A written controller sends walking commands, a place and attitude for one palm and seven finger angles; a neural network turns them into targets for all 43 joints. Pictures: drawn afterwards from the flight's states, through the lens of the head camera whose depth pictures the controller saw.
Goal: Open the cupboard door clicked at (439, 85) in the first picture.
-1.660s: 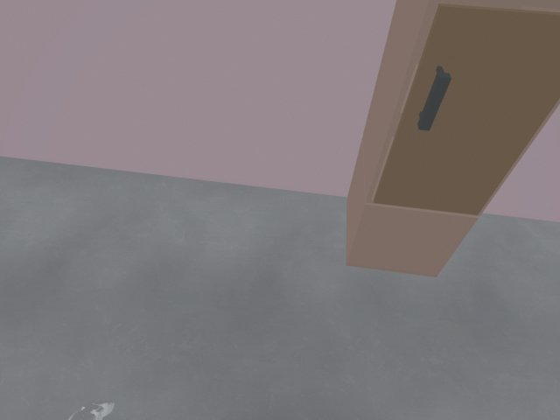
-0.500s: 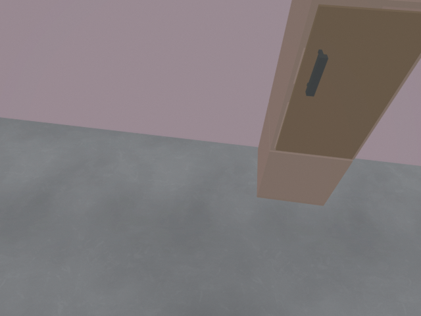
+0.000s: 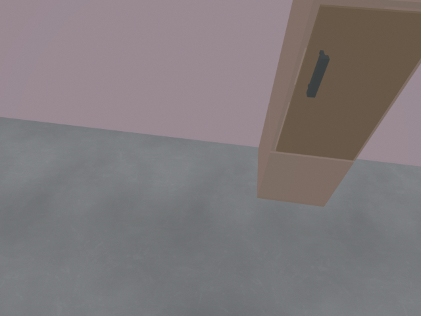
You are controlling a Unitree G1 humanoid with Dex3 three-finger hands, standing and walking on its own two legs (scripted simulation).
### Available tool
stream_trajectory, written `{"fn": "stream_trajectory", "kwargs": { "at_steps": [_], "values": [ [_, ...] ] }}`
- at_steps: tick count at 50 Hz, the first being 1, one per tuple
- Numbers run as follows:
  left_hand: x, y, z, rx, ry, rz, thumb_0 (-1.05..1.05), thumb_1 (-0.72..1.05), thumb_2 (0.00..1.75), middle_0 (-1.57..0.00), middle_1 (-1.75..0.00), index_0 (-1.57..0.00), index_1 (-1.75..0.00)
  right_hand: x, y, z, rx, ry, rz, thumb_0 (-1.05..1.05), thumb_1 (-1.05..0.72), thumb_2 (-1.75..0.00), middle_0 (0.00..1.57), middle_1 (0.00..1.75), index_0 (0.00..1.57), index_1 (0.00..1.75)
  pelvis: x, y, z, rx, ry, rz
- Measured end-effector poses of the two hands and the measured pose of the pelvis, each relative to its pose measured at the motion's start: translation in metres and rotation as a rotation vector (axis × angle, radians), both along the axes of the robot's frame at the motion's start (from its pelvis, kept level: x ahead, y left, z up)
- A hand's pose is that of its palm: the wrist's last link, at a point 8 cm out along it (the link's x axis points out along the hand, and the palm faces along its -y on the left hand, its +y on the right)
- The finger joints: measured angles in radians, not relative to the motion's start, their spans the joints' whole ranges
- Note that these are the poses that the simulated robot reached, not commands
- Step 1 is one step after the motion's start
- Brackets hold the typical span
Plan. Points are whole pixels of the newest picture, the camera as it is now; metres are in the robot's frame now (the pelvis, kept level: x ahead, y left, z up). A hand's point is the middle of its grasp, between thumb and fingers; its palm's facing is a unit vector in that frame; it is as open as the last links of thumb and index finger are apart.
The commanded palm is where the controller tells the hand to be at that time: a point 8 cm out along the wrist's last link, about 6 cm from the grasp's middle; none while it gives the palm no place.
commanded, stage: walk to a spot facing it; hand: left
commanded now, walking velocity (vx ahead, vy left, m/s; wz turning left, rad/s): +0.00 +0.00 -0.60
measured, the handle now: (316, 73) +0.83 -0.29 +0.05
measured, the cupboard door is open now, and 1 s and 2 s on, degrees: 0 0 0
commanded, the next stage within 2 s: none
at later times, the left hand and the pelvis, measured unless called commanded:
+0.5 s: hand out of the picture +0.04 +0.16 -0.17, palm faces -0.16 -0.95 -0.27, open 7.4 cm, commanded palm none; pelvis -0.03 -0.03 -0.01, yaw -13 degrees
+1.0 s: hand out of the picture +0.13 +0.21 -0.18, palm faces -0.41 -0.89 -0.22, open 7.4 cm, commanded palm none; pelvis -0.03 +0.04 -0.01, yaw -29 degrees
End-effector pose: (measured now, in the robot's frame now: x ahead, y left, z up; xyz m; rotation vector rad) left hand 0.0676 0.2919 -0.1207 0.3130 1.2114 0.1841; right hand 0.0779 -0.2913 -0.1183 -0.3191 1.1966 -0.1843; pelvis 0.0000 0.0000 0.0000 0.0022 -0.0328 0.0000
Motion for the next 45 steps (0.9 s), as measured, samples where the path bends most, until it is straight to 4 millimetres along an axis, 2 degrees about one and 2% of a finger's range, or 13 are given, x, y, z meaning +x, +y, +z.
{"fn": "stream_trajectory", "kwargs": {
  "at_steps": [8, 14, 20, 24, 28, 33, 37, 41, 45],
  "values": [
    [0.001, -0.009, -0.007, -0.007, 0.028, -0.014, 0.00, 0.90, 0.90, -0.20, -0.30, -0.20, -0.30, -0.005, 0.007, -0.006, 0.012, -0.026, -0.047, 0.01, -0.91, -0.90, 0.20, 0.30, 0.20, 0.30, -0.003, 0.000, -0.005, 0.004, 0.004, -0.054],
    [-0.004, -0.035, -0.021, -0.040, 0.078, -0.062, 0.00, 0.91, 0.90, -0.20, -0.30, -0.20, -0.30, -0.034, 0.017, -0.026, 0.075, -0.018, -0.124, 0.01, -0.91, -0.90, 0.20, 0.30, 0.20, 0.30, -0.013, -0.008, -0.015, 0.034, 0.001, -0.128],
    [-0.011, -0.069, -0.026, -0.044, 0.081, -0.105, 0.00, 0.91, 0.90, -0.20, -0.30, -0.20, -0.30, -0.067, 0.008, -0.055, 0.136, 0.019, -0.212, 0.01, -0.91, -0.90, 0.21, 0.30, 0.20, 0.30, -0.020, -0.027, -0.028, 0.028, -0.001, -0.189],
    [-0.020, -0.085, -0.018, -0.056, 0.096, -0.105, 0.00, 0.90, 0.90, -0.20, -0.30, -0.20, -0.30, -0.081, 0.002, -0.046, 0.143, 0.045, -0.246, 0.01, -0.91, -0.90, 0.20, 0.30, 0.20, 0.30, -0.025, -0.034, -0.017, 0.030, 0.012, -0.212],
    [-0.021, -0.093, -0.012, -0.070, 0.116, -0.137, 0.00, 0.90, 0.90, -0.20, -0.30, -0.20, -0.30, -0.090, -0.006, -0.033, 0.126, 0.026, -0.286, 0.01, -0.91, -0.90, 0.20, 0.30, 0.20, 0.30, -0.029, -0.035, -0.008, 0.039, 0.034, -0.256],
    [-0.008, -0.093, -0.012, -0.078, 0.108, -0.184, 0.00, 0.90, 0.90, -0.20, -0.30, -0.21, -0.30, -0.098, -0.012, -0.023, 0.086, -0.004, -0.336, 0.01, -0.91, -0.90, 0.20, 0.30, 0.20, 0.30, -0.031, -0.029, -0.005, 0.034, 0.052, -0.307],
    [0.007, -0.084, -0.014, -0.082, 0.085, -0.223, 0.00, 0.90, 0.90, -0.20, -0.30, -0.21, -0.30, -0.101, -0.009, -0.016, 0.056, -0.031, -0.367, 0.01, -0.91, -0.90, 0.20, 0.30, 0.20, 0.30, -0.031, -0.018, -0.006, 0.025, 0.059, -0.348],
    [0.024, -0.070, -0.019, -0.087, 0.067, -0.269, 0.00, 0.90, 0.90, -0.20, -0.30, -0.20, -0.30, -0.101, 0.005, -0.008, 0.032, -0.074, -0.396, 0.01, -0.91, -0.90, 0.20, 0.30, 0.20, 0.30, -0.033, -0.001, -0.007, 0.016, 0.065, -0.397],
    [0.044, -0.051, -0.030, -0.098, 0.058, -0.324, 0.00, 0.90, 0.90, -0.20, -0.30, -0.20, -0.30, -0.107, 0.029, -0.001, 0.004, -0.127, -0.433, 0.01, -0.91, -0.90, 0.20, 0.30, 0.20, 0.30, -0.034, 0.022, -0.012, 0.004, 0.071, -0.444]
  ]
}}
